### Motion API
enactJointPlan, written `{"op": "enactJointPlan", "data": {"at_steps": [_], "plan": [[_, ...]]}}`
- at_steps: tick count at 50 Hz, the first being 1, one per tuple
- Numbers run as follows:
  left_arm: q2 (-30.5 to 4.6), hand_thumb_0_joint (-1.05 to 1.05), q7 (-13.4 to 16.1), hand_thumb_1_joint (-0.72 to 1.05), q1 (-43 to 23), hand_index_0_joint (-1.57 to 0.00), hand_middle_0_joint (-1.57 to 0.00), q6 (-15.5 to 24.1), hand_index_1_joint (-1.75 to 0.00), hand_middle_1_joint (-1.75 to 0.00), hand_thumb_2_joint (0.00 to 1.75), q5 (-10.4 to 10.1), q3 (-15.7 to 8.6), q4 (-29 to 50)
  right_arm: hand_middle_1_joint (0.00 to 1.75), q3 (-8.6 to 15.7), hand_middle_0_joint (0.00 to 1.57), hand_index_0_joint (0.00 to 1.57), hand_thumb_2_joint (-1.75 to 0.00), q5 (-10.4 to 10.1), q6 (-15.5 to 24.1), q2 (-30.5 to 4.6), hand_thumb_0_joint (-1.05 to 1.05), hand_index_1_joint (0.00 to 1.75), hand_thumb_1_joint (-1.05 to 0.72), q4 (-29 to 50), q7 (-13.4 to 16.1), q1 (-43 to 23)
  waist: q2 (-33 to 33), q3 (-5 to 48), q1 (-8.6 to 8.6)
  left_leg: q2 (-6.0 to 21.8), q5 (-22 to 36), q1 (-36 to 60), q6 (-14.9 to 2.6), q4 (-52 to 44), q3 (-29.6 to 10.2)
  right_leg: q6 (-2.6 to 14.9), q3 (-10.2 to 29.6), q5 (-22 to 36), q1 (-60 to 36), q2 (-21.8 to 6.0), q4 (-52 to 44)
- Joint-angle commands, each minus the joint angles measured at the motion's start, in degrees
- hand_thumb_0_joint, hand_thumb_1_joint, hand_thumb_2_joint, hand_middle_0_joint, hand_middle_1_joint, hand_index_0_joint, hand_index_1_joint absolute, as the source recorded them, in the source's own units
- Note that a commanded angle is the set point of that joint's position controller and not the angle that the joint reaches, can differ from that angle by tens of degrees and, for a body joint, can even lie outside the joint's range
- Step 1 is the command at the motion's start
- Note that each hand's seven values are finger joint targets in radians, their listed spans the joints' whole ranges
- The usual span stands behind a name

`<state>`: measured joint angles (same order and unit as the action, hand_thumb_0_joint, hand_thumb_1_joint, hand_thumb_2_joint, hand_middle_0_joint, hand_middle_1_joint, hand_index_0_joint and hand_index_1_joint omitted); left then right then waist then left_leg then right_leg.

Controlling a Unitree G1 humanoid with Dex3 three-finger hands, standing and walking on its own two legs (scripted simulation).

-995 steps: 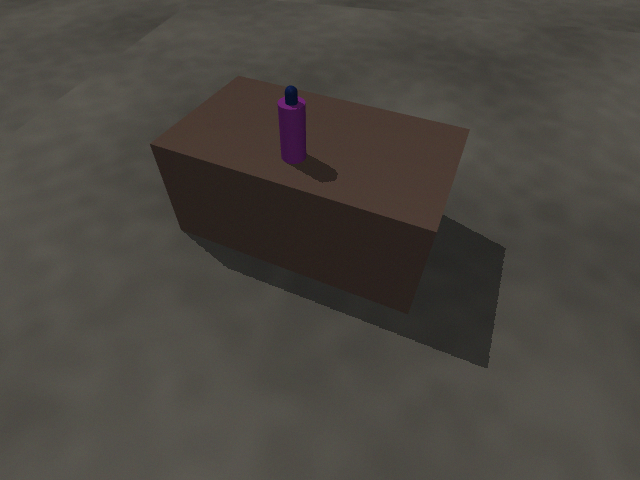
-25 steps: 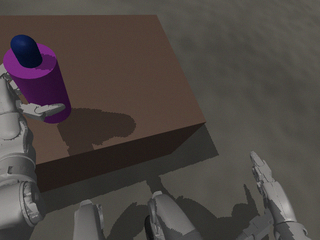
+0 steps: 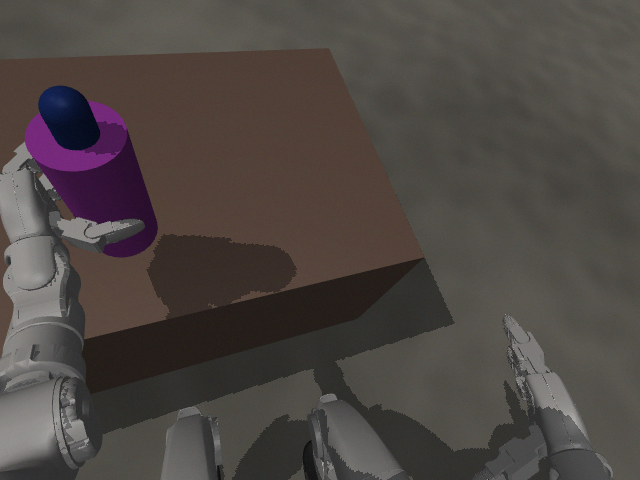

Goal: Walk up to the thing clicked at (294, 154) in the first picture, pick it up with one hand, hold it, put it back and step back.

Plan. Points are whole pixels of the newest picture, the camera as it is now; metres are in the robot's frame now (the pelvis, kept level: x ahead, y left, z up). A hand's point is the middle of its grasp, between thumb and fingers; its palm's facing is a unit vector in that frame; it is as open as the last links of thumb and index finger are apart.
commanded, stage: lift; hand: left
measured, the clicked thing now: (99, 178) +0.48 +0.19 +0.03
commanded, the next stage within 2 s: hold in 1.16 s
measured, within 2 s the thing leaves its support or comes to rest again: neither
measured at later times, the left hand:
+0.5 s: hand (73, 216) +0.41 +0.19 +0.07, palm faces +0.21 -0.98 -0.02, open 11.7 cm
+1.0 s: hand (72, 231) +0.37 +0.18 +0.12, palm faces +0.20 -0.98 +0.00, open 11.8 cm
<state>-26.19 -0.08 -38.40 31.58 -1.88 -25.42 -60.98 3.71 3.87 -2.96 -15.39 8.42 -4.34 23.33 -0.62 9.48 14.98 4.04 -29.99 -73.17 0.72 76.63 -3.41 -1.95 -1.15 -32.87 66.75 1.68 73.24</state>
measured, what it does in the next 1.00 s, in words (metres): rises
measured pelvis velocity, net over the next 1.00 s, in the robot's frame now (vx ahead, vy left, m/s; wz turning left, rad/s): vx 0.02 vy -0.01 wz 0.03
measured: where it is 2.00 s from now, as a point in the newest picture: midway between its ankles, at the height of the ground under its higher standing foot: outside the picture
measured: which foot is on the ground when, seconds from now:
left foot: down 0.00-1.00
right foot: down 0.00-1.00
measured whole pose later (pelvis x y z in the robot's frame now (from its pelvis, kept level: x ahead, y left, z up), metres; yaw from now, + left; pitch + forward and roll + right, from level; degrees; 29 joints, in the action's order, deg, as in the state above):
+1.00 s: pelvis +0.02 -0.01 +0.07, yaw +1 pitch +13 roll -1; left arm -10.5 1.0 -11.4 20.5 -7.5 -11.8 -27.3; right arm 5.2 0.5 -6.1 -12.8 -2.7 0.4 24.7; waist -0.4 7.1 3.6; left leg 2.4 -24.8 -45.5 0.8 57.4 0.4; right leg -1.9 1.7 -28.6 41.6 -0.4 57.2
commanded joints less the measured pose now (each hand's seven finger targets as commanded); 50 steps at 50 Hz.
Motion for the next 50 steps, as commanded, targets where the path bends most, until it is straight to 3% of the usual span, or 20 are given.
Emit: {"op": "enactJointPlan", "data": {"at_steps": [1,2,4,6,8,11,13,15,17,18,19,22,25,27,30,34,38,41,45,50], "plan": [[-10.1,0.0,-0.3,-0.2,-20.2,-1.23,-1.19,3.5,-1.3,-1.32,1.06,-1.1,0.5,16.6,0.05,6.6,0.05,0.05,-0.06,-0.6,2.7,-9.2,0.0,0.05,0.5,9.9,1.4,2.1,15.1,31.7,-1.83,-1.4,21.4,32.3,-0.74,-10.1,-0.3,2.79,-1.6,20.6,-10.9,1.5,-9.0],[-10.8,0.0,0.0,-0.18,-20.1,-1.22,-1.18,3.5,-1.29,-1.31,1.06,-1.3,-0.3,18.7,0.05,6.9,0.05,0.05,-0.06,-0.5,2.6,-9.4,0.0,0.05,0.5,9.6,1.5,2.4,15.2,31.8,-2.76,-1.4,21.7,33.0,-0.63,-10.4,-0.1,2.8,-1.5,20.6,-11.4,1.4,-9.2],[-7.1,0.0,0.1,-0.19,-16.0,-1.21,-1.17,2.6,-1.29,-1.3,1.05,-1.6,1.7,16.1,0.05,7.0,0.05,0.05,-0.06,-0.7,2.3,-9.0,0.0,0.05,0.5,8.2,1.6,2.3,13.2,28.2,-2.8,-1.5,19.5,31.6,-0.74,-11.4,0.0,2.59,-1.5,19.5,-11.5,1.5,-10.3],[-8.1,0.0,0.7,-0.17,-14.3,-1.22,-1.18,2.3,-1.3,-1.31,1.07,-1.5,0.5,17.6,0.05,8.1,0.05,0.05,-0.06,-0.6,2.3,-10.2,0.0,0.05,0.5,8.3,1.9,1.8,12.5,28.6,-3.51,-1.4,19.6,32.4,-0.77,-12.3,0.1,2.63,-1.5,19.7,-13.1,1.4,-11.0],[-6.7,0.0,0.5,-0.18,-13.7,-1.24,-1.2,2.1,-1.32,-1.32,1.08,-1.8,1.9,21.0,0.05,6.7,0.05,0.05,-0.06,-0.8,2.1,-8.7,0.0,0.05,0.5,7.3,1.9,2.5,12.7,28.9,-4.11,-1.5,20.6,33.5,-0.78,-12.6,0.5,2.51,-1.3,20.9,-14.4,1.2,-11.5],[-3.6,0.0,0.2,-0.17,-10.6,-1.26,-1.22,1.2,-1.34,-1.35,1.1,-2.8,3.6,23.0,0.05,7.3,0.05,0.05,-0.06,-1.3,2.0,-8.5,0.0,0.05,0.5,6.6,2.3,2.0,10.3,27.1,-4.49,-1.7,20.8,34.0,-1.03,-13.6,0.9,2.09,-1.0,22.4,-16.6,1.2,-12.9],[-3.8,0.0,0.5,-0.16,-7.7,-1.26,-1.23,0.7,-1.34,-1.35,1.12,-3.0,3.0,25.0,0.05,6.7,0.05,0.05,-0.06,-1.4,1.7,-7.8,0.0,0.05,0.51,3.3,2.4,3.4,9.4,24.7,-5.74,-1.9,19.6,32.4,-1.16,-14.7,1.2,1.95,-0.7,22.1,-18.0,0.9,-13.9],[-0.5,0.0,0.3,-0.16,-7.1,-1.26,-1.22,-0.1,-1.34,-1.34,1.1,-3.2,5.7,28.4,0.05,7.3,0.05,0.05,-0.06,-1.7,1.8,-8.2,0.0,0.05,0.51,6.5,2.6,1.5,8.3,26.0,-5.73,-1.7,19.3,35.3,-1.04,-16.0,1.3,1.93,-0.8,21.6,-18.9,0.9,-15.0],[-1.1,0.0,0.6,-0.16,-5.0,-1.26,-1.23,-0.9,-1.35,-1.35,1.11,-3.6,5.5,30.6,0.05,7.1,0.05,0.05,-0.06,-2.0,1.4,-8.1,0.0,0.05,0.51,5.4,3.0,3.2,7.6,24.7,-6.1,-1.8,19.8,35.9,-1.07,-16.8,1.6,1.73,-0.6,22.3,-20.4,0.8,-15.9],[1.0,0.0,0.5,-0.18,-2.0,-1.26,-1.23,-1.6,-1.36,-1.36,1.13,-3.8,6.3,28.8,0.05,6.5,0.05,0.05,-0.06,-2.1,1.2,-7.3,0.0,0.05,0.51,5.0,3.0,3.5,5.7,23.1,-6.64,-1.9,20.1,35.5,-1.07,-17.3,1.6,1.7,-0.7,22.6,-21.0,0.8,-16.3],[1.4,0.0,0.4,-0.18,-3.1,-1.26,-1.23,-1.6,-1.36,-1.36,1.13,-4.3,6.8,31.2,0.05,6.9,0.05,0.05,-0.06,-2.2,1.1,-7.5,0.0,0.05,0.51,4.2,3.1,2.7,6.1,22.5,-6.8,-1.9,20.0,36.0,-0.98,-17.7,1.7,1.77,-0.6,22.6,-20.9,0.7,-16.6],[2.2,0.0,0.8,-0.17,-1.0,-1.26,-1.22,-2.6,-1.36,-1.36,1.14,-4.4,7.6,33.5,0.05,7.8,0.05,0.05,-0.06,-2.5,0.9,-7.9,0.0,0.05,0.51,5.1,3.7,2.5,4.3,20.8,-6.97,-2.0,18.8,37.4,-1.14,-19.4,2.1,1.45,-0.3,21.8,-22.0,0.5,-18.4],[3.0,0.0,1.1,-0.17,-1.6,-1.26,-1.22,-3.0,-1.37,-1.37,1.15,-4.3,9.3,37.3,0.05,6.0,0.05,0.05,-0.06,-2.7,0.7,-6.0,0.0,0.05,0.51,2.8,3.9,3.7,4.9,18.2,-7.61,-2.3,16.1,37.5,-1.01,-21.1,2.5,1.4,0.5,19.7,-22.7,-0.1,-19.7],[4.5,0.0,0.6,-0.15,1.3,-1.25,-1.22,-3.5,-1.36,-1.36,1.14,-4.9,9.3,36.6,0.05,6.9,0.05,0.05,-0.05,-2.9,0.9,-6.7,0.0,0.05,0.52,4.4,4.2,1.8,2.3,16.8,-8.1,-2.5,14.2,36.9,-1.09,-22.5,2.8,1.21,0.6,18.6,-24.3,-0.2,-21.0],[3.7,0.0,0.4,-0.16,3.1,-1.25,-1.22,-4.2,-1.38,-1.38,1.16,-5.3,8.9,39.2,0.05,6.7,0.05,0.05,-0.05,-3.1,0.6,-6.4,0.0,0.05,0.52,2.0,4.4,3.0,3.9,16.0,-9.14,-2.7,13.6,38.2,-0.89,-23.7,3.2,1.35,0.9,17.9,-25.1,-0.6,-21.9],[6.2,0.0,0.4,-0.16,5.9,-1.26,-1.23,-4.9,-1.39,-1.39,1.17,-5.9,10.2,41.1,0.05,6.3,0.05,0.05,-0.05,-3.3,0.5,-5.6,0.0,0.05,0.53,1.6,4.6,2.6,3.8,15.7,-10.0,-2.4,13.5,40.8,-0.53,-25.5,2.8,1.72,-0.1,17.1,-25.2,-0.3,-22.3],[5.8,0.0,0.5,-0.16,5.8,-1.27,-1.24,-5.3,-1.41,-1.41,1.2,-6.2,10.6,45.2,0.05,6.2,0.05,0.05,-0.05,-3.4,0.7,-5.6,0.0,0.05,0.52,0.6,5.0,1.9,3.1,15.6,-10.6,-2.6,14.7,40.8,-0.69,-25.8,3.3,1.55,0.4,18.7,-27.2,-0.7,-22.9],[8.0,0.0,0.6,-0.19,7.8,-1.29,-1.26,-6.0,-1.43,-1.43,1.21,-6.2,12.1,45.0,0.05,5.5,0.05,0.05,-0.06,-3.4,0.7,-5.1,0.0,0.05,0.52,2.1,5.2,0.7,1.0,14.7,-10.48,-2.7,15.8,40.7,-0.92,-25.9,3.6,1.25,0.8,20.0,-28.3,-0.7,-23.7],[6.8,0.0,0.9,-0.19,9.7,-1.3,-1.26,-6.7,-1.44,-1.44,1.22,-6.5,10.8,46.6,0.05,6.9,0.05,0.05,-0.05,-3.6,0.2,-6.3,0.0,0.05,0.52,0.0,5.6,0.9,1.8,15.7,-11.52,-2.7,16.4,42.2,-0.76,-26.7,3.7,1.44,0.9,20.3,-29.5,-0.9,-24.0],[8.3,0.0,1.0,-0.19,11.8,-1.3,-1.26,-7.7,-1.44,-1.44,1.22,-6.5,12.0,48.7,0.05,5.8,0.05,0.05,-0.05,-3.7,0.0,-5.0,0.0,0.05,0.52,-2.1,5.8,2.4,1.1,14.3,-11.61,-2.8,17.7,42.9,-0.88,-27.3,4.1,1.21,1.1,21.8,-30.8,-1.0,-24.8]]}}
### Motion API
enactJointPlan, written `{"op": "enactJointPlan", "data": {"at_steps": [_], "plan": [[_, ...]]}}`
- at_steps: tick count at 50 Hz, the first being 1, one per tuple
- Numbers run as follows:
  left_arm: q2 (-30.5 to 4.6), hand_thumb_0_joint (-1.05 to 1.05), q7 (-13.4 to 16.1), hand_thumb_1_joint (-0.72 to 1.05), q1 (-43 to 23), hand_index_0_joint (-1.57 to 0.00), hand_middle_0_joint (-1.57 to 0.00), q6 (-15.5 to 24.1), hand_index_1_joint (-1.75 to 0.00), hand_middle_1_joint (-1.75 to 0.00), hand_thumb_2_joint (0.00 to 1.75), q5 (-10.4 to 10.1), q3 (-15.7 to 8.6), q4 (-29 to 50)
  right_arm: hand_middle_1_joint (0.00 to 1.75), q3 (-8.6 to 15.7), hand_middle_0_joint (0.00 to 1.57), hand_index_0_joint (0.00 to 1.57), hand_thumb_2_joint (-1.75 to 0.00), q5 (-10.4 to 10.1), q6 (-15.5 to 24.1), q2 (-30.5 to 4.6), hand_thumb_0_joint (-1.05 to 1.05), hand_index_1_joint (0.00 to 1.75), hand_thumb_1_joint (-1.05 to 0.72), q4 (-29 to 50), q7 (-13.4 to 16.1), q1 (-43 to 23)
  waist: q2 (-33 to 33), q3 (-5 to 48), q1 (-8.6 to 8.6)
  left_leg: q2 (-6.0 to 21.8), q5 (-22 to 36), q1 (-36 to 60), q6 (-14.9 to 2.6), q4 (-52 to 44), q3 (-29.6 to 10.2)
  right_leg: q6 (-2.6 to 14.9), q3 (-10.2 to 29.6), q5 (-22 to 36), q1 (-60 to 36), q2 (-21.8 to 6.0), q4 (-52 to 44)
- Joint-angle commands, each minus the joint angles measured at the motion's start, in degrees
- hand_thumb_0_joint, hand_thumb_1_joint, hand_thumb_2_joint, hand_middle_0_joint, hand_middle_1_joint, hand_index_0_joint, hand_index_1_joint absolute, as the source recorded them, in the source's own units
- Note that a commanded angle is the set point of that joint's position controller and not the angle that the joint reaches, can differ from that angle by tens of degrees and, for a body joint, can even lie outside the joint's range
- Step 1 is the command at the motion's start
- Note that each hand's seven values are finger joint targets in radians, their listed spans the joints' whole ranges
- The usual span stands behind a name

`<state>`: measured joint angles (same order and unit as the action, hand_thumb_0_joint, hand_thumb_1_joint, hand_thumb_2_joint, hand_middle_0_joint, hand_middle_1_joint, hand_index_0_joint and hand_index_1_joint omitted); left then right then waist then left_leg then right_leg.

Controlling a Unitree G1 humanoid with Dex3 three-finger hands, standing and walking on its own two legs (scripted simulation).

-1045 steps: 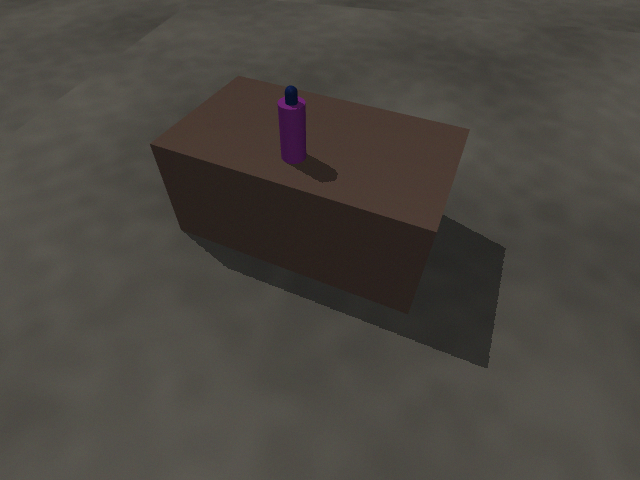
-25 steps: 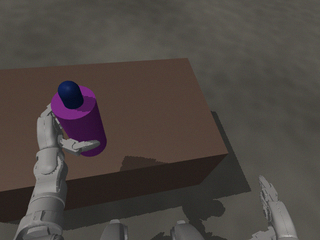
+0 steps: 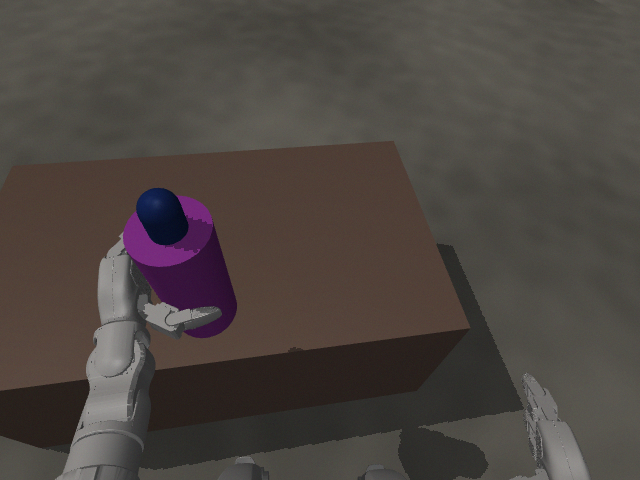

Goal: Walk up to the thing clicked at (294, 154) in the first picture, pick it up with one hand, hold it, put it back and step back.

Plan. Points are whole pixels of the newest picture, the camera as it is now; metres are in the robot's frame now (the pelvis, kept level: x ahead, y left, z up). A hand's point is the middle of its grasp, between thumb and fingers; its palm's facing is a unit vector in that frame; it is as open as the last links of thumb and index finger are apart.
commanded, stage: lift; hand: left
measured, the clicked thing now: (186, 265) +0.36 +0.15 +0.08
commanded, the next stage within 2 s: hold in 0.16 s
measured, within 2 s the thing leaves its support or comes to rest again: neither
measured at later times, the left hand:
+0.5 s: hand (172, 274) +0.35 +0.17 +0.07, palm faces +0.17 -0.98 +0.00, open 11.7 cm
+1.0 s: hand (164, 273) +0.34 +0.17 +0.09, palm faces +0.19 -0.98 +0.00, open 11.7 cm
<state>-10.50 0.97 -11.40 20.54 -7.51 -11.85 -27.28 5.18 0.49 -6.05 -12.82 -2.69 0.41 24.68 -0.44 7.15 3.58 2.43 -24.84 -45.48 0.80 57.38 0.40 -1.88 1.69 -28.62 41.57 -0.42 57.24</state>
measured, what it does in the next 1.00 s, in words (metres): stands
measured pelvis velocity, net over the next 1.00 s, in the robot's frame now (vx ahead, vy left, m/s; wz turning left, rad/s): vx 0.01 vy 0.00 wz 0.00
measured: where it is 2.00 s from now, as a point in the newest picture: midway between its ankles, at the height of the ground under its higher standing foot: outside the picture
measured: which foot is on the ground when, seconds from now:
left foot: down 0.00-1.00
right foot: down 0.00-1.00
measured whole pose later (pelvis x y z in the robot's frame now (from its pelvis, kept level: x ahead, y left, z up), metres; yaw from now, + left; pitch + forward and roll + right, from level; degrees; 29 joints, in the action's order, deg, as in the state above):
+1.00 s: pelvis +0.01 +0.00 +0.02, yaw +0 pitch +8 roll +0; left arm -8.9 1.9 -5.0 12.2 -8.6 -9.4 -15.5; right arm 6.0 -0.6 -4.4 -12.6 -10.7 2.2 22.5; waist 0.1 5.5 1.5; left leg 1.9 -22.9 -35.7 0.8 50.6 0.9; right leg -1.9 1.9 -26.7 32.1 -1.0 50.7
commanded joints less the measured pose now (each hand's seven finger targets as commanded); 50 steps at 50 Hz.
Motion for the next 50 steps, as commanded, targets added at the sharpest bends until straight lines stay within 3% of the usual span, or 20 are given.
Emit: {"op": "enactJointPlan", "data": {"at_steps": [1,9,13,15,17,19,20,23,25,27,29,30,31,36,38,40,42,44,48,50], "plan": [[-7.3,0.0,-0.1,-0.19,-14.9,-1.29,-1.26,3.0,-1.44,-1.44,1.22,-1.1,-1.7,14.6,0.05,4.8,0.05,0.05,-0.05,-0.4,3.1,-7.9,0.0,0.05,0.52,9.1,1.1,0.8,0.4,16.0,0.22,-1.3,13.0,15.4,-1.08,-7.8,0.5,0.91,-1.5,18.4,-5.7,1.0,-9.1],[-6.5,0.0,0.3,-0.16,-13.6,-1.29,-1.26,1.9,-1.43,-1.44,1.22,-0.7,-0.4,17.8,0.05,4.1,0.05,0.05,-0.05,-0.7,3.2,-7.4,0.0,0.05,0.52,9.1,1.3,-0.6,1.0,14.1,-0.63,-1.3,11.4,16.5,-0.68,-10.1,0.3,1.34,-2.0,16.3,-6.4,1.1,-10.0],[-6.6,0.0,0.1,-0.18,-11.6,-1.29,-1.26,0.9,-1.43,-1.44,1.21,-1.1,-0.5,18.3,0.05,5.1,0.05,0.05,-0.05,-0.8,3.2,-8.3,0.0,0.05,0.52,7.1,1.4,0.5,1.5,15.1,-0.96,-1.2,14.5,17.9,-0.72,-10.0,0.5,1.32,-2.0,18.7,-7.6,1.1,-10.0],[-5.6,0.0,0.0,-0.16,-12.5,-1.28,-1.24,0.8,-1.4,-1.4,1.14,-1.5,0.1,19.5,0.05,4.0,0.05,0.05,-0.05,-0.8,3.4,-7.2,0.0,0.05,0.51,7.6,1.3,0.1,1.4,15.9,-1.07,-1.0,17.1,18.9,-0.68,-9.9,0.1,1.38,-2.3,20.6,-8.3,1.2,-9.7],[-5.6,0.0,-0.2,-0.19,-11.7,-1.28,-1.25,0.5,-1.4,-1.4,1.14,-1.7,0.1,19.4,0.05,3.2,0.05,0.05,-0.06,-0.9,3.4,-6.6,0.0,0.05,0.51,8.9,1.4,-0.6,-0.2,14.4,-1.06,-1.2,16.7,17.9,-0.97,-9.8,0.5,1.05,-2.2,21.0,-9.2,1.1,-10.4],[-6.4,0.0,0.0,-0.17,-10.5,-1.28,-1.25,0.0,-1.39,-1.4,1.14,-1.4,-0.6,18.3,0.05,5.0,0.05,0.05,-0.05,-0.9,3.3,-8.1,0.0,0.05,0.51,6.4,1.6,-0.2,-0.5,13.3,-0.95,-1.4,15.2,17.0,-0.97,-10.0,0.7,1.0,-1.8,20.2,-8.9,0.9,-10.8],[-5.8,0.0,0.0,-0.18,-10.9,-1.27,-1.23,-0.1,-1.39,-1.39,1.13,-1.1,0.2,19.9,0.05,3.7,0.05,0.05,-0.05,-0.8,3.3,-7.0,0.0,0.05,0.52,6.3,1.5,-0.3,0.8,12.6,-1.32,-1.5,14.4,17.0,-0.88,-10.4,1.0,1.07,-1.7,19.5,-8.3,0.8,-11.1],[-6.2,0.0,0.4,-0.19,-10.5,-1.27,-1.24,-0.6,-1.39,-1.39,1.12,-1.4,-0.6,21.5,0.05,5.8,0.05,0.05,-0.05,-1.0,3.6,-8.8,0.0,0.05,0.51,7.9,1.9,-1.7,-0.4,14.4,-0.98,-1.6,14.3,18.4,-0.92,-10.5,1.0,0.85,-1.5,19.7,-10.1,0.7,-11.6],[-5.7,0.0,0.3,-0.2,-10.1,-1.28,-1.24,-0.9,-1.39,-1.4,1.12,-1.4,-0.1,22.5,0.05,3.3,0.05,0.05,-0.05,-0.9,3.5,-6.6,0.0,0.05,0.51,7.6,1.6,-0.8,0.0,14.3,-1.39,-1.6,15.3,18.5,-0.93,-10.6,1.0,0.85,-1.7,20.3,-10.7,0.7,-11.8],[-6.2,0.0,0.6,-0.2,-9.8,-1.27,-1.24,-1.1,-1.39,-1.39,1.12,-1.3,-0.3,23.2,0.05,5.5,0.05,0.05,-0.06,-1.1,3.6,-8.4,0.0,0.05,0.51,6.5,1.9,-1.5,0.5,13.8,-1.43,-1.4,15.9,19.4,-0.79,-11.1,0.8,1.09,-1.9,20.5,-10.2,1.0,-11.4],[-5.5,0.0,0.4,-0.17,-9.5,-1.28,-1.24,-1.2,-1.4,-1.4,1.14,-1.7,0.0,23.7,0.05,3.8,0.05,0.05,-0.06,-1.0,3.7,-7.1,0.0,0.05,0.51,7.7,1.8,-1.7,-0.8,14.4,-1.59,-1.4,15.9,19.1,-0.93,-11.0,0.6,0.94,-2.0,20.5,-11.1,0.9,-11.8],[-6.0,0.0,0.6,-0.19,-9.2,-1.28,-1.25,-1.5,-1.4,-1.4,1.13,-1.5,-0.5,23.6,0.05,4.9,0.05,0.05,-0.06,-1.1,3.7,-8.0,0.0,0.05,0.51,7.0,2.0,-2.7,-0.6,12.7,-1.81,-1.5,14.3,18.3,-0.88,-11.7,0.7,1.0,-2.0,19.2,-10.9,0.9,-12.2],[-5.6,0.0,0.6,-0.18,-9.2,-1.27,-1.24,-1.7,-1.39,-1.4,1.13,-1.3,0.1,23.2,0.05,3.9,0.05,0.05,-0.05,-1.0,3.7,-6.9,0.0,0.05,0.51,5.5,1.9,-1.2,-0.1,12.4,-1.6,-1.5,13.6,18.5,-0.89,-11.8,0.9,1.0,-1.8,18.7,-10.4,0.8,-12.4],[-5.2,0.0,1.0,-0.2,-8.8,-1.26,-1.23,-3.2,-1.39,-1.39,1.13,-1.3,0.5,24.7,0.05,5.2,0.05,0.05,-0.05,-1.2,3.9,-8.2,0.0,0.05,0.51,4.7,2.3,-2.3,-0.1,10.8,-1.64,-1.6,11.8,18.9,-0.8,-13.2,0.9,1.13,-2.2,16.6,-10.5,0.9,-13.5],[-4.6,0.0,0.7,-0.2,-8.8,-1.28,-1.24,-3.4,-1.39,-1.4,1.12,-1.5,0.9,25.4,0.05,3.7,0.05,0.05,-0.05,-1.1,4.2,-6.7,0.0,0.05,0.51,4.0,2.1,-2.3,0.7,10.7,-2.05,-1.5,12.4,19.2,-0.71,-13.3,0.9,1.22,-2.2,16.7,-10.6,1.0,-13.5],[-5.6,0.0,0.8,-0.19,-8.3,-1.29,-1.25,-3.6,-1.4,-1.41,1.13,-1.5,0.5,26.4,0.05,5.7,0.05,0.05,-0.06,-1.3,4.5,-8.7,0.0,0.05,0.51,4.0,2.4,-2.9,0.8,11.9,-1.84,-1.3,13.6,20.6,-0.63,-13.5,0.5,1.29,-2.5,17.7,-11.3,1.1,-13.1],[-4.8,0.0,0.7,-0.2,-7.7,-1.28,-1.25,-3.8,-1.4,-1.41,1.13,-1.2,1.3,26.8,0.05,3.1,0.05,0.05,-0.06,-1.2,4.5,-6.1,0.0,0.05,0.51,4.2,2.1,-2.8,0.8,11.8,-2.34,-1.3,14.1,20.6,-0.57,-13.8,0.5,1.37,-2.6,17.9,-11.6,1.2,-13.2],[-4.6,0.0,0.8,-0.2,-8.3,-1.27,-1.24,-4.1,-1.4,-1.4,1.13,-1.6,1.1,25.9,0.05,5.7,0.05,0.05,-0.06,-1.3,4.7,-8.4,0.0,0.05,0.51,3.4,2.7,-3.5,-0.6,10.9,-1.49,-1.1,13.2,21.1,-0.65,-14.3,0.4,1.28,-2.7,17.1,-11.3,1.3,-13.6],[-6.1,0.0,0.9,-0.18,-10.4,-1.28,-1.24,-4.3,-1.41,-1.42,1.15,-1.7,-0.7,25.0,0.05,4.9,0.05,0.05,-0.06,-1.2,5.1,-7.6,0.0,0.05,0.51,2.1,2.6,-4.1,0.0,9.6,-1.79,-1.3,10.7,19.8,-0.76,-14.5,0.7,1.22,-2.3,15.2,-10.7,0.9,-14.5],[-6.1,0.0,0.8,-0.17,-9.9,-1.28,-1.25,-4.3,-1.41,-1.42,1.16,-1.5,0.0,26.9,0.05,4.5,0.05,0.05,-0.06,-1.4,5.1,-7.5,0.0,0.05,0.51,3.2,2.6,-4.0,0.2,11.5,-2.0,-1.6,12.2,21.1,-0.79,-14.4,0.9,1.27,-2.2,16.4,-12.0,0.9,-14.7]]}}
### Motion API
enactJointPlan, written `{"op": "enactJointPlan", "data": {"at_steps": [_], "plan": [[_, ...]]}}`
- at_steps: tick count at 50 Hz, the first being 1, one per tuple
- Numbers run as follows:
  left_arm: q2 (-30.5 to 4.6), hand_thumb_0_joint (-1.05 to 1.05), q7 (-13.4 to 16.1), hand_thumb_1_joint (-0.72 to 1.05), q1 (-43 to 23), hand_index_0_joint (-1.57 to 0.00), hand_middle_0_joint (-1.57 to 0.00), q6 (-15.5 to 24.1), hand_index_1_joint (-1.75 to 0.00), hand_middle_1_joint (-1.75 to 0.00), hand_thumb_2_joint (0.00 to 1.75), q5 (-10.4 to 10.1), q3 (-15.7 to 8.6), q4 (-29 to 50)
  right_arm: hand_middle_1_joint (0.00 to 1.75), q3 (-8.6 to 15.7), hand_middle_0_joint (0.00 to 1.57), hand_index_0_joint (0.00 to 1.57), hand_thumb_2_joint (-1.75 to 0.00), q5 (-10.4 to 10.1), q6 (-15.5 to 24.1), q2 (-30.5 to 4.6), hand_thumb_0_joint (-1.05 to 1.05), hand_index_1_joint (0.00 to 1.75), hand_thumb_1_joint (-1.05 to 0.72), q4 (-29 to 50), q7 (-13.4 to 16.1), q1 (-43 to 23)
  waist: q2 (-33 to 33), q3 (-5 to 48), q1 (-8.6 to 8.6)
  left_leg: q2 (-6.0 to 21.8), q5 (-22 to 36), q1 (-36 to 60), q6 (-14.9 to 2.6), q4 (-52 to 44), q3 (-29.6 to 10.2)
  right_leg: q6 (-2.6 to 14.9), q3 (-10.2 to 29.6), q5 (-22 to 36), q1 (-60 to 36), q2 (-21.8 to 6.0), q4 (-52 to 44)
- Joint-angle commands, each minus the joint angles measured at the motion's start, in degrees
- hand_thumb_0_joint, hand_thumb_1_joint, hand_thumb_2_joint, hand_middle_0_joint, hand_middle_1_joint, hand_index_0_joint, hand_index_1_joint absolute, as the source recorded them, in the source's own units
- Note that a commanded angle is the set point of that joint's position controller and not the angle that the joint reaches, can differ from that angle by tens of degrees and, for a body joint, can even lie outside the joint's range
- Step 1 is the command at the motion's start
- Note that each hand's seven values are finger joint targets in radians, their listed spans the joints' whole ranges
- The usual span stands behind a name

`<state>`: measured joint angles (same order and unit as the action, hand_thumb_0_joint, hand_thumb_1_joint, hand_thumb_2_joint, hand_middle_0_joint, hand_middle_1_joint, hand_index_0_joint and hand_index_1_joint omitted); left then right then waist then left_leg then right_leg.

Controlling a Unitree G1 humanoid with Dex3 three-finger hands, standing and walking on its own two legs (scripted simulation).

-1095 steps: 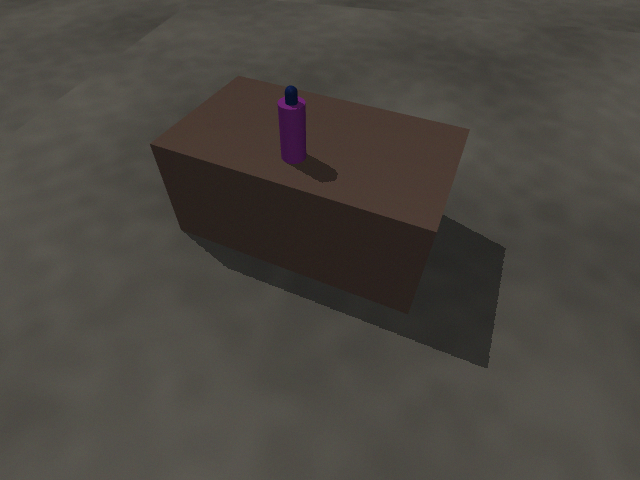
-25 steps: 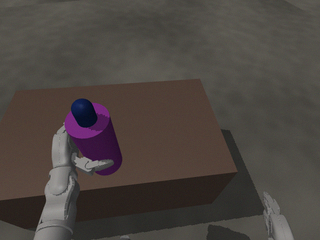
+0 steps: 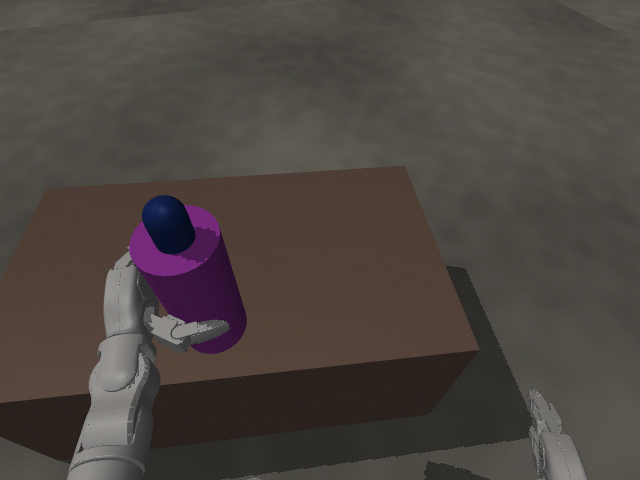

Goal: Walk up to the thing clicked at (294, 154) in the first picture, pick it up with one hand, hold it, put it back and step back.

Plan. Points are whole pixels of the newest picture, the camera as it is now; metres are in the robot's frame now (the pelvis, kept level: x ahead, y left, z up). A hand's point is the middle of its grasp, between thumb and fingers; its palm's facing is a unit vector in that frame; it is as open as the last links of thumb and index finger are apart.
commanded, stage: hold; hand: left
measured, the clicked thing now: (193, 277) +0.33 +0.15 +0.11
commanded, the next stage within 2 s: crouch in 1.86 s
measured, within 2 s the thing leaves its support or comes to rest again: neither
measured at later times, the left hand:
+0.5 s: hand (183, 287) +0.33 +0.17 +0.07, palm faces +0.19 -0.98 +0.00, open 11.7 cm
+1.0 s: hand (185, 288) +0.33 +0.17 +0.07, palm faces +0.19 -0.98 +0.01, open 11.7 cm
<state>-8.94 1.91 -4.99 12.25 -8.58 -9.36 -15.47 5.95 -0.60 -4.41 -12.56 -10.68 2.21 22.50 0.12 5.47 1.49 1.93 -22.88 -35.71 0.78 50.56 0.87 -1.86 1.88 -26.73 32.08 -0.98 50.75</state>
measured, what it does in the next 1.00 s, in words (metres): stands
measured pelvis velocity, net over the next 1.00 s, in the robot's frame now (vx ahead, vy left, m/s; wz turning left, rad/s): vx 0.00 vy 0.00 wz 0.00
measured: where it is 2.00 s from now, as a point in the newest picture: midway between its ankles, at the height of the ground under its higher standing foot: outside the picture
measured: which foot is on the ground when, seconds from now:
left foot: down 0.00-1.00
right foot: down 0.00-1.00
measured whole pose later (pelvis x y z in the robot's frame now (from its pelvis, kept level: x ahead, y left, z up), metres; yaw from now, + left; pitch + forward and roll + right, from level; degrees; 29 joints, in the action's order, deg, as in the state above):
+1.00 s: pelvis +0.00 +0.00 +0.01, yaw +0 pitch +7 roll +0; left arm -8.5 1.6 -4.6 11.5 -8.7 -9.7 -16.3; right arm 6.6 -0.7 -2.5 -12.5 -17.1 2.4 19.9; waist 0.0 4.6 1.4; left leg 2.0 -21.9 -33.0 1.0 47.7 0.9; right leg -1.6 1.8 -25.7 29.4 -0.9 48.0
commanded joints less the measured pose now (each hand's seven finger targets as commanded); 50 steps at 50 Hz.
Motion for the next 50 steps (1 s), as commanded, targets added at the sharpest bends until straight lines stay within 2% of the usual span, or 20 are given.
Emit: {"op": "enactJointPlan", "data": {"at_steps": [1,3,7,13,17,18,20,21,24,26,29,30,31,33,34,35,36,40,45,50], "plan": [[-7.1,0.0,-0.2,-0.18,-16.0,-1.28,-1.25,4.2,-1.41,-1.42,1.15,-0.6,-2.0,16.9,0.05,3.7,0.05,0.05,-0.06,-0.3,3.5,-7.7,0.0,0.05,0.51,11.1,0.9,-1.0,-1.0,14.8,0.38,-1.1,11.6,12.6,-0.81,-7.1,0.6,1.05,-2.3,16.0,-3.4,1.4,-8.1],[-5.0,0.0,-0.7,-0.17,-13.5,-1.28,-1.25,3.2,-1.41,-1.42,1.15,-0.8,-0.6,14.4,0.05,3.3,0.05,0.05,-0.06,-0.3,3.6,-7.4,0.0,0.05,0.51,9.4,0.9,-0.7,-0.8,13.2,0.33,-1.2,12.4,12.0,-0.85,-7.3,0.7,1.02,-2.3,17.1,-3.1,1.5,-8.3],[-7.5,0.0,-0.6,-0.23,-16.9,-1.27,-1.24,2.9,-1.4,-1.4,1.14,-1.1,-2.8,13.9,0.05,3.8,0.05,0.05,-0.06,-0.3,4.0,-8.2,0.0,0.05,0.5,8.1,1.0,-3.1,-1.2,12.9,0.12,-0.8,12.9,11.4,-0.95,-7.3,0.5,1.02,-2.3,17.5,-2.8,1.4,-8.3],[-7.6,0.0,-0.1,-0.17,-15.6,-1.29,-1.26,4.0,-1.42,-1.43,1.17,-0.8,-3.4,14.0,0.05,4.2,0.05,0.05,-0.06,-0.3,4.0,-8.2,0.0,0.05,0.51,8.8,0.8,-2.5,-1.2,14.3,-0.02,-1.0,14.7,12.4,-0.87,-7.1,0.6,0.94,-2.3,19.1,-4.8,1.3,-8.3],[-6.6,0.0,-0.9,-0.2,-16.0,-1.29,-1.25,4.2,-1.41,-1.41,1.15,-1.1,-2.7,12.7,0.05,2.8,0.05,0.05,-0.06,-0.2,4.2,-6.8,0.0,0.05,0.5,7.5,0.6,-3.8,-1.7,13.4,-0.23,-1.2,14.3,11.4,-1.09,-6.8,0.7,0.8,-2.1,19.2,-4.4,1.1,-8.6],[-7.4,0.0,-0.7,-0.21,-16.4,-1.29,-1.26,4.3,-1.42,-1.42,1.16,-1.0,-3.3,12.7,0.05,4.2,0.05,0.05,-0.06,-0.1,4.3,-8.1,0.0,0.05,0.5,7.0,0.7,-3.5,-1.4,13.6,-0.34,-1.0,14.4,11.5,-1.03,-7.2,0.5,0.94,-2.3,18.9,-4.3,1.3,-8.4],[-7.8,0.0,-0.7,-0.2,-17.1,-1.29,-1.25,4.4,-1.42,-1.42,1.15,-0.6,-3.2,12.5,0.05,3.9,0.05,0.05,-0.06,-0.1,4.3,-7.7,0.0,0.05,0.5,6.1,0.6,-3.1,0.4,13.5,0.17,-1.0,14.5,12.2,-0.87,-7.0,0.8,0.99,-2.1,18.8,-3.4,1.2,-8.5],[-6.4,0.0,-0.8,-0.17,-16.6,-1.28,-1.25,4.5,-1.42,-1.42,1.17,-0.5,-1.7,13.2,0.05,3.5,0.05,0.05,-0.06,0.0,4.2,-7.7,0.0,0.05,0.51,6.4,0.6,-3.0,-0.2,13.9,0.42,-0.8,14.4,12.9,-0.82,-7.4,0.5,1.11,-2.3,18.4,-3.3,1.3,-8.3],[-8.1,0.0,-0.7,-0.2,-17.6,-1.29,-1.26,4.5,-1.43,-1.43,1.16,-0.6,-2.9,14.0,0.05,4.2,0.05,0.05,-0.06,-0.2,4.4,-8.5,0.0,0.05,0.5,7.0,0.8,-3.7,0.0,14.8,0.06,-0.9,15.1,13.2,-0.88,-7.3,0.3,1.1,-2.3,19.1,-4.5,1.3,-8.5],[-6.8,0.0,-0.8,-0.2,-16.7,-1.29,-1.26,4.5,-1.42,-1.42,1.16,-0.7,-1.5,14.7,0.05,3.9,0.05,0.05,-0.06,-0.2,4.5,-7.8,0.0,0.05,0.5,6.5,0.8,-2.7,0.0,15.4,0.42,-0.8,15.2,14.3,-0.8,-7.7,0.2,1.14,-2.6,19.1,-4.9,1.5,-8.4],[-6.8,0.0,-0.9,-0.21,-17.5,-1.28,-1.25,3.5,-1.41,-1.41,1.15,-1.0,-1.2,14.4,0.05,4.0,0.05,0.05,-0.06,-0.4,4.5,-8.2,0.0,0.05,0.51,5.0,1.1,-3.6,-1.1,12.8,0.38,-1.0,12.5,12.9,-0.95,-8.5,0.4,1.04,-2.4,17.0,-4.1,1.4,-9.8],[-7.6,0.0,-0.8,-0.21,-17.2,-1.28,-1.25,3.2,-1.4,-1.41,1.14,-1.2,-2.6,13.0,0.05,5.1,0.05,0.05,-0.06,-0.4,4.5,-9.0,0.0,0.05,0.5,3.1,1.2,-3.3,-0.4,10.3,0.41,-1.1,11.1,12.3,-0.88,-9.0,0.4,1.06,-2.4,15.7,-3.1,1.4,-10.0],[-7.1,0.0,-0.9,-0.22,-17.8,-1.28,-1.24,2.8,-1.4,-1.41,1.14,-1.0,-1.7,12.6,0.05,3.9,0.05,0.05,-0.06,-0.5,4.6,-7.9,0.0,0.05,0.5,2.5,1.1,-4.2,0.5,10.4,0.27,-1.1,10.5,12.3,-0.79,-9.0,0.5,1.24,-2.4,15.0,-2.8,1.3,-10.1],[-7.6,0.0,-0.7,-0.2,-18.2,-1.29,-1.26,2.6,-1.42,-1.42,1.16,-1.1,-2.5,14.2,0.05,4.3,0.05,0.05,-0.06,-0.7,5.1,-8.9,0.0,0.05,0.5,7.0,1.2,-6.7,-1.6,12.5,0.05,-1.0,10.8,13.1,-0.94,-9.4,0.3,1.08,-2.6,15.1,-4.5,1.4,-10.5],[-7.0,0.0,-0.6,-0.2,-16.0,-1.29,-1.26,2.1,-1.42,-1.43,1.16,-0.8,-2.2,11.0,0.05,4.7,0.05,0.05,-0.06,-0.5,4.9,-8.8,0.0,0.05,0.51,4.4,1.2,-4.2,-2.2,11.3,0.55,-0.9,11.4,13.0,-1.02,-9.3,0.3,1.07,-2.7,15.8,-4.2,1.5,-10.2],[-6.6,0.0,-0.8,-0.22,-16.6,-1.3,-1.26,2.2,-1.43,-1.43,1.15,-0.8,-1.5,12.5,0.05,2.3,0.05,0.05,-0.06,-0.6,4.8,-6.6,0.0,0.05,0.51,4.4,1.0,-3.9,-1.3,10.5,-0.09,-1.1,11.5,12.6,-0.95,-9.3,0.5,1.13,-2.7,15.8,-4.2,1.4,-10.6],[-6.9,0.0,-0.9,-0.21,-15.4,-1.29,-1.26,2.2,-1.43,-1.43,1.17,-1.1,-2.4,11.3,0.05,4.0,0.05,0.05,-0.06,-0.6,4.7,-8.1,0.0,0.05,0.5,4.2,1.1,-3.9,-2.1,10.8,0.2,-1.0,12.0,12.8,-1.01,-9.2,0.5,1.02,-2.7,16.1,-4.2,1.5,-10.5],[-5.7,0.0,-1.4,-0.21,-14.8,-1.28,-1.25,2.1,-1.42,-1.42,1.16,-1.4,-1.4,13.4,0.05,3.0,0.05,0.05,-0.06,-0.7,5.1,-7.0,0.0,0.05,0.51,4.4,1.0,-4.1,-1.3,12.1,-0.37,-1.1,13.4,13.8,-0.83,-9.4,0.7,1.11,-2.8,17.3,-5.2,1.5,-10.3],[-7.8,0.0,-0.4,-0.23,-16.1,-1.27,-1.24,3.0,-1.41,-1.41,1.16,-0.9,-3.7,13.7,0.05,4.6,0.05,0.05,-0.06,-0.4,5.2,-8.7,0.0,0.05,0.5,4.4,1.0,-6.2,-0.9,12.5,-0.73,-0.8,14.2,13.1,-0.77,-9.1,0.4,1.3,-2.8,17.7,-5.0,1.5,-9.7],[-7.5,0.0,-0.4,-0.19,-15.5,-1.29,-1.26,4.8,-1.44,-1.44,1.19,-0.6,-3.1,14.1,0.05,4.6,0.05,0.05,-0.06,-0.2,5.3,-8.3,0.0,0.05,0.5,4.6,0.8,-5.2,0.0,15.1,-0.14,-0.7,16.8,14.6,-0.8,-8.4,0.1,1.3,-2.6,19.9,-5.6,1.5,-8.7]]}}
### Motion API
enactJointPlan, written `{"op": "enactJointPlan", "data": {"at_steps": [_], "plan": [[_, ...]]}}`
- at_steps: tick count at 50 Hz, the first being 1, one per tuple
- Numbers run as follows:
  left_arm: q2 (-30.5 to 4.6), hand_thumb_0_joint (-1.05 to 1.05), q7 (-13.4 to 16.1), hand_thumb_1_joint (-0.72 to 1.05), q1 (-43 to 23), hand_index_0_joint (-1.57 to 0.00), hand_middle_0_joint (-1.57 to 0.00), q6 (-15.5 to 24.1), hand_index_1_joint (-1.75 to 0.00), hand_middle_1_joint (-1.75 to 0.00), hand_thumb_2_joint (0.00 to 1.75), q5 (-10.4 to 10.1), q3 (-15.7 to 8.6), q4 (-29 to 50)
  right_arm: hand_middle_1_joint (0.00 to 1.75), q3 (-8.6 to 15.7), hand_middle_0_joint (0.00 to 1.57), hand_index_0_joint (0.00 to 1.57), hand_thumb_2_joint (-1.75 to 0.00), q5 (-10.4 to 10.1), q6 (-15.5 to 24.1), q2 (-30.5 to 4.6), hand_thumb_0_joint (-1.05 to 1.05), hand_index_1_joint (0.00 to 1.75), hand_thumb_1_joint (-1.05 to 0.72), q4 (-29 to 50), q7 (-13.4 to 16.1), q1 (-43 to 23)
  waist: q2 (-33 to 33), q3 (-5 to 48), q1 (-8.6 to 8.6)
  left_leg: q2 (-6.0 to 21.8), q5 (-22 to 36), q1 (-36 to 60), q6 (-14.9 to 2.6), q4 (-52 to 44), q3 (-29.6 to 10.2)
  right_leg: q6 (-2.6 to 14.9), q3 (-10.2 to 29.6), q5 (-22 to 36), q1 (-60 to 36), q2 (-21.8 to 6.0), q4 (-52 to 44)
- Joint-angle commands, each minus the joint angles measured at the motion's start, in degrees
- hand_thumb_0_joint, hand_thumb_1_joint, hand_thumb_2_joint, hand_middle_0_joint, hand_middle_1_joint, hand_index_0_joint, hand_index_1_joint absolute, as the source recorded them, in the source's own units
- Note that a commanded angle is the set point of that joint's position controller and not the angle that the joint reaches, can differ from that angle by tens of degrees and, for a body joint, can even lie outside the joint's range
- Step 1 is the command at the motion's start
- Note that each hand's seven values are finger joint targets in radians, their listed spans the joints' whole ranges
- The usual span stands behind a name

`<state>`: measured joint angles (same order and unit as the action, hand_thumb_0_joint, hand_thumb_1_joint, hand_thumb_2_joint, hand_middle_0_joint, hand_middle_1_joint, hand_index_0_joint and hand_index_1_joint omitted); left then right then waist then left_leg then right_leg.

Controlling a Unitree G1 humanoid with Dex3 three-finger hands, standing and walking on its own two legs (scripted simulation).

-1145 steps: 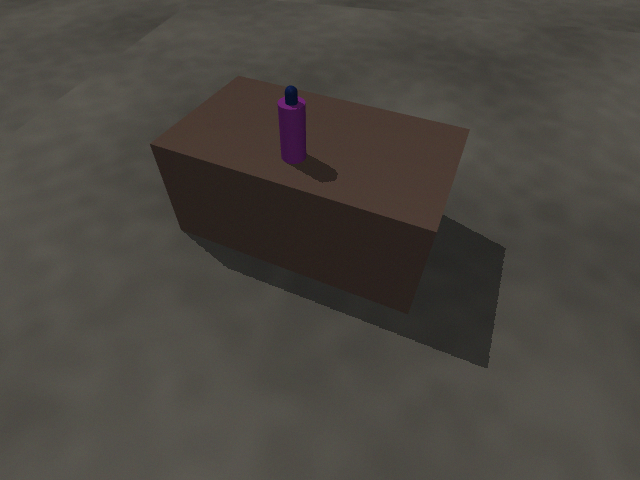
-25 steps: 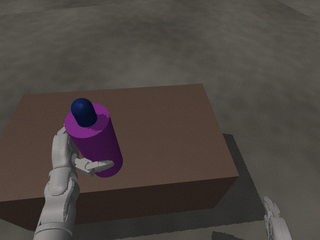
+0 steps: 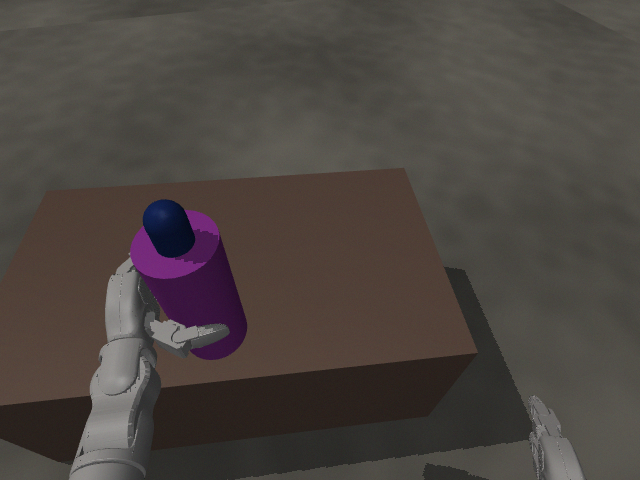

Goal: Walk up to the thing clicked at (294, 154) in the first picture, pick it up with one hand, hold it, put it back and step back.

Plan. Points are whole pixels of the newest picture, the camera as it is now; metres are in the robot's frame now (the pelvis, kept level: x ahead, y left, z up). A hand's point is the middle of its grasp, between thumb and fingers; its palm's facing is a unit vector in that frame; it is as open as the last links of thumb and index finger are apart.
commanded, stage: hold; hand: left
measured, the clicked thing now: (194, 281) +0.33 +0.15 +0.10
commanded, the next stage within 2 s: crouch in 0.86 s
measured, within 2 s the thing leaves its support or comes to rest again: neither
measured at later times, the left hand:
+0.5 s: hand (184, 287) +0.33 +0.17 +0.08, palm faces +0.18 -0.98 +0.01, open 11.7 cm
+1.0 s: hand (182, 285) +0.33 +0.17 +0.08, palm faces +0.18 -0.98 +0.01, open 11.8 cm
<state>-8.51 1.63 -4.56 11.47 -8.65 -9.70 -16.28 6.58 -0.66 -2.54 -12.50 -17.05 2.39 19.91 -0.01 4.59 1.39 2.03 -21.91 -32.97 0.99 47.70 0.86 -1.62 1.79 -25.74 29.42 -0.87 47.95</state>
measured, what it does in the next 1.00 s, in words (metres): stands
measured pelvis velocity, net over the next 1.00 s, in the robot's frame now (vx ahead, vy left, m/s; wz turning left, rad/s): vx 0.00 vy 0.00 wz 0.00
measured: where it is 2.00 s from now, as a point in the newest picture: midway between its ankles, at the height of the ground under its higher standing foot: outside the picture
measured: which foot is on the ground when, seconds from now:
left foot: down 0.00-1.00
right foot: down 0.00-1.00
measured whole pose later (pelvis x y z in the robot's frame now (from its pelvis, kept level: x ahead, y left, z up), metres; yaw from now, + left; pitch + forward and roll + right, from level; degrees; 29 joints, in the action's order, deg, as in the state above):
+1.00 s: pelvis +0.00 +0.00 +0.00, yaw +0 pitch +7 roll +0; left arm -8.9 0.9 -6.0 12.2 -9.4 -9.8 -17.1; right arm 6.5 -0.9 -1.6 -12.6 -19.9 2.6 18.9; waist 0.5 4.8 1.3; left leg 2.0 -21.2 -31.8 1.0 46.4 0.8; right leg -1.6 1.7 -25.2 28.3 -0.9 46.9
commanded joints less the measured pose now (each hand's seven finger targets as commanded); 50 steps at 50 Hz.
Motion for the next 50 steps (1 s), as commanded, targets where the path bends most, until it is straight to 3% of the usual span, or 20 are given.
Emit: {"op": "enactJointPlan", "data": {"at_steps": [1,5,6,8,9,11,12,13,15,19,25,30,34,36,38,39,44,45,48,50], "plan": [[-7.5,0.0,-0.4,-0.21,-16.2,-1.3,-1.27,6.0,-1.44,-1.44,1.18,-0.8,-2.1,14.8,0.05,2.8,0.05,0.05,-0.06,-0.1,3.5,-7.2,0.0,0.05,0.5,9.8,0.5,-1.9,0.4,15.0,-0.02,-0.9,16.1,11.5,-1.08,-5.0,0.2,0.95,-2.5,19.4,-2.7,1.3,-5.9],[-7.4,0.0,-1.3,-0.21,-16.5,-1.29,-1.27,6.1,-1.44,-1.44,1.19,-1.1,-1.9,14.1,0.05,3.4,0.05,0.05,-0.06,0.0,3.6,-7.9,0.0,0.05,0.5,8.2,0.7,-0.7,-0.3,15.0,0.97,-1.0,15.1,11.8,-1.34,-4.9,0.5,0.6,-2.2,19.6,-1.9,1.2,-6.5],[-6.5,0.0,-1.5,-0.22,-17.5,-1.28,-1.25,6.0,-1.43,-1.43,1.17,-1.0,-0.4,14.3,0.05,2.8,0.05,0.05,-0.06,-0.1,3.8,-7.3,0.0,0.05,0.5,8.0,0.5,-2.0,1.2,14.1,0.94,-1.0,14.7,11.8,-1.14,-5.2,0.5,0.8,-2.2,19.1,-1.3,1.2,-6.5],[-8.4,0.0,-1.1,-0.24,-16.7,-1.29,-1.26,5.6,-1.42,-1.42,1.16,-1.1,-2.5,13.8,0.05,4.0,0.05,0.05,-0.06,-0.1,3.9,-9.0,0.0,0.05,0.5,8.4,0.7,-2.3,0.4,13.7,0.49,-1.0,13.6,11.5,-1.14,-5.4,0.5,0.74,-2.3,17.9,-1.5,1.2,-7.1],[-7.9,0.0,-1.1,-0.21,-16.9,-1.28,-1.25,5.4,-1.42,-1.42,1.17,-0.9,-1.9,14.4,0.05,2.7,0.05,0.05,-0.06,-0.1,3.9,-7.8,0.0,0.05,0.5,9.9,0.6,-2.5,-0.1,13.9,0.37,-1.1,12.6,11.0,-1.18,-5.8,0.4,0.81,-2.4,17.0,-2.1,1.2,-7.3],[-7.9,0.0,-1.0,-0.21,-15.8,-1.28,-1.25,5.0,-1.43,-1.42,1.18,-1.1,-2.1,13.1,0.05,4.0,0.05,0.05,-0.06,-0.2,3.4,-8.5,0.0,0.05,0.5,6.9,0.7,-0.6,0.1,12.9,0.47,-1.0,12.5,10.9,-1.13,-6.0,0.4,0.9,-2.5,16.8,-1.6,1.2,-7.3],[-7.7,0.0,-1.1,-0.21,-16.4,-1.27,-1.24,5.1,-1.42,-1.42,1.17,-1.2,-1.7,14.7,0.05,3.0,0.05,0.05,-0.06,-0.3,3.5,-8.0,0.0,0.05,0.5,7.8,0.6,-2.4,0.2,12.0,-0.2,-1.1,11.6,10.6,-1.0,-6.4,0.5,0.96,-2.6,15.6,-1.3,1.3,-7.7],[-8.0,0.0,-1.1,-0.2,-16.2,-1.28,-1.26,4.7,-1.42,-1.42,1.17,-1.3,-2.4,12.4,0.05,4.4,0.05,0.05,-0.06,-0.3,3.6,-9.6,0.0,0.05,0.5,9.1,0.8,-3.1,-1.9,12.9,0.68,-1.0,11.7,10.8,-1.22,-6.2,0.4,0.76,-2.5,16.0,-1.8,1.3,-7.8],[-8.6,0.0,-0.9,-0.21,-16.8,-1.28,-1.25,4.3,-1.43,-1.43,1.18,-1.3,-3.0,13.2,0.05,2.5,0.05,0.05,-0.06,-0.5,3.3,-7.3,0.0,0.05,0.5,8.1,0.7,-2.5,-1.0,13.6,-0.46,-1.3,13.8,10.3,-1.22,-5.8,0.5,0.67,-2.3,18.4,-3.1,1.0,-7.6],[-6.6,0.0,-1.2,-0.25,-16.1,-1.29,-1.26,3.7,-1.44,-1.44,1.18,-1.6,-1.8,11.3,0.05,3.2,0.05,0.05,-0.06,-0.5,3.4,-8.0,0.0,0.05,0.5,8.2,0.8,-3.8,-3.2,12.2,-0.11,-0.9,14.1,10.4,-1.31,-6.1,0.4,0.57,-2.6,18.4,-2.7,1.2,-7.6],[-7.2,0.0,-1.2,-0.24,-16.8,-1.3,-1.27,4.3,-1.44,-1.44,1.18,-1.2,-2.0,14.5,0.05,2.9,0.05,0.05,-0.06,-0.4,3.4,-7.7,0.0,0.05,0.5,8.8,0.7,-3.3,-0.4,13.3,-0.48,-1.3,12.4,11.1,-1.07,-6.6,0.9,0.91,-2.4,16.3,-3.1,1.1,-8.0],[-9.8,0.0,-0.5,-0.22,-18.0,-1.28,-1.25,4.9,-1.43,-1.43,1.17,-0.8,-4.2,14.5,0.05,3.7,0.05,0.05,-0.06,-0.3,3.4,-8.3,0.0,0.05,0.5,8.0,0.9,-2.9,-0.6,14.3,-0.09,-1.5,12.5,10.9,-1.27,-6.2,1.0,0.74,-1.9,17.2,-3.5,0.8,-8.1],[-7.0,0.0,-1.1,-0.24,-17.3,-1.3,-1.27,5.3,-1.44,-1.44,1.18,-0.9,-1.1,13.8,0.05,2.8,0.05,0.05,-0.06,-0.5,3.8,-7.5,0.0,0.05,0.49,7.9,0.8,-4.2,0.1,12.3,0.22,-1.1,11.0,11.3,-1.03,-7.2,0.4,1.16,-2.5,14.8,-1.5,1.3,-7.9],[-7.6,0.0,-1.5,-0.23,-17.1,-1.3,-1.27,5.4,-1.44,-1.44,1.18,-1.2,-1.8,12.7,0.05,4.0,0.05,0.05,-0.06,-0.3,4.2,-8.7,0.0,0.05,0.5,7.0,0.9,-3.6,0.6,11.7,0.31,-1.0,9.7,11.3,-1.03,-7.6,0.3,1.2,-2.7,13.6,-1.3,1.4,-8.1],[-6.3,0.0,-1.9,-0.24,-17.6,-1.29,-1.26,5.2,-1.42,-1.42,1.16,-1.5,-0.3,13.3,0.05,2.9,0.05,0.05,-0.06,-0.4,4.3,-7.9,0.0,0.05,0.5,7.1,0.7,-3.8,0.7,12.3,0.26,-1.0,10.2,11.5,-0.96,-7.5,0.2,1.28,-2.8,14.0,-1.2,1.4,-8.1],[-7.1,0.0,-1.8,-0.23,-17.2,-1.28,-1.26,5.0,-1.42,-1.42,1.16,-1.4,-0.9,12.8,0.05,4.2,0.05,0.05,-0.06,-0.4,4.4,-9.3,0.0,0.05,0.49,6.4,0.9,-3.5,0.4,12.5,0.65,-1.1,11.2,12.0,-1.07,-7.1,0.4,1.09,-2.6,15.2,-1.1,1.4,-8.1],[-8.4,0.0,-1.0,-0.26,-18.0,-1.28,-1.25,4.8,-1.42,-1.42,1.16,-1.5,-2.8,14.5,0.05,2.8,0.05,0.05,-0.06,-0.5,4.5,-8.0,0.0,0.05,0.49,8.3,0.9,-4.0,-2.1,15.0,-0.37,-1.1,13.2,12.1,-1.28,-6.7,0.3,0.79,-2.7,17.2,-3.9,1.3,-8.1],[-9.0,0.0,-0.7,-0.26,-17.5,-1.28,-1.25,4.6,-1.42,-1.42,1.16,-1.4,-3.4,13.9,0.05,3.8,0.05,0.05,-0.06,-0.5,4.3,-8.9,0.0,0.05,0.49,7.4,1.0,-3.7,-1.0,14.9,-0.61,-1.1,13.4,12.0,-1.1,-7.0,0.4,1.0,-2.7,17.2,-3.8,1.3,-7.9],[-7.6,0.0,-0.7,-0.2,-16.2,-1.24,-1.22,4.5,-1.43,-1.42,1.24,-1.5,-3.0,11.5,0.05,3.4,0.05,0.05,-0.06,-0.5,4.1,-8.6,0.0,0.05,0.53,7.8,0.9,-4.9,-2.4,12.6,-0.5,-1.1,13.1,10.9,-1.12,-7.1,0.4,0.94,-2.6,16.8,-3.0,1.3,-8.2],[-7.4,0.0,-0.8,-0.2,-16.9,-1.25,-1.23,4.3,-1.34,-1.33,1.12,-1.2,-2.6,10.5,0.05,2.6,0.05,0.05,-0.05,-0.5,4.0,-7.2,0.0,0.05,0.53,6.5,0.8,-3.8,-1.4,11.8,-0.33,-1.0,13.6,11.0,-1.15,-6.9,0.5,0.9,-2.5,17.5,-2.6,1.2,-8.1]]}}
